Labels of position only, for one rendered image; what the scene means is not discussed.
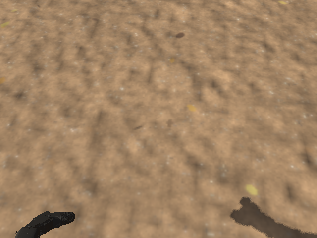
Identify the robot left hand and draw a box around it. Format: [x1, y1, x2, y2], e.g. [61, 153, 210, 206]
[15, 211, 75, 238]

